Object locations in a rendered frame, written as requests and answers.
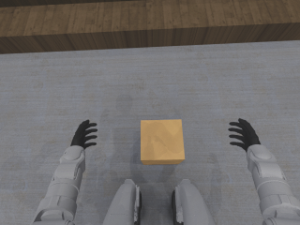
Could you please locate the carton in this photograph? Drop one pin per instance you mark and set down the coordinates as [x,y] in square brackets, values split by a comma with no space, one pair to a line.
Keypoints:
[162,142]

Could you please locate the robot left thigh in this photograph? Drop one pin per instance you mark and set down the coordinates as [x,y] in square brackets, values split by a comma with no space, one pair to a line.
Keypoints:
[123,205]

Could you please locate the right robot hand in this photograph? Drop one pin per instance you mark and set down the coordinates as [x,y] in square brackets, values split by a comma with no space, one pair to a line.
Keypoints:
[249,135]

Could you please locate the right robot forearm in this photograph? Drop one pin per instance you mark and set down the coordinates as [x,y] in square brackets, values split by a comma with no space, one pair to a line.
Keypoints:
[275,193]

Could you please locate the left robot hand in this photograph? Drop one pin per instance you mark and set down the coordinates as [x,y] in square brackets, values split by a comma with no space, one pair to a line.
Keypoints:
[79,138]

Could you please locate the left robot forearm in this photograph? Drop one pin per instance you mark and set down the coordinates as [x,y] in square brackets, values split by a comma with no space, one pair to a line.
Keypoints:
[60,200]

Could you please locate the robot right thigh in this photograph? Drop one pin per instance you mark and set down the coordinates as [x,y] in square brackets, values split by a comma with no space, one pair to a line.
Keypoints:
[194,208]

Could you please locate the robot thigh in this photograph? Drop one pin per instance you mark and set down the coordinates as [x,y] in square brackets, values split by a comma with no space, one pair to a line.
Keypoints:
[194,208]
[123,205]

